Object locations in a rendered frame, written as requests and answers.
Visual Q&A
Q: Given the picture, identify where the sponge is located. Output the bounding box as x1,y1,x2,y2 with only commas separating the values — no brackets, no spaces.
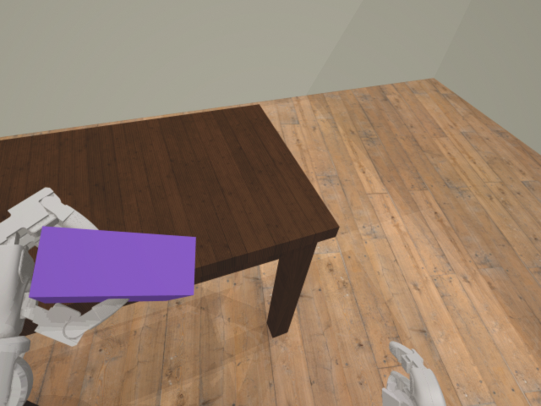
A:
29,226,196,304

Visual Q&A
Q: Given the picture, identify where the table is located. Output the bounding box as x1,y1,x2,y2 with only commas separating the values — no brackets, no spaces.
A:
0,104,339,406

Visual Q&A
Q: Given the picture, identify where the robot left forearm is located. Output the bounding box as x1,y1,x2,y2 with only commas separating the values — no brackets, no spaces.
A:
0,336,33,406

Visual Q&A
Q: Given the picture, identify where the robot right hand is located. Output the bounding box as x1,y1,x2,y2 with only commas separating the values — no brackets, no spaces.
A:
382,341,446,406

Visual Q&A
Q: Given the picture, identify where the robot left hand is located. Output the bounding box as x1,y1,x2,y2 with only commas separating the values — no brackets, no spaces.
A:
0,187,130,347

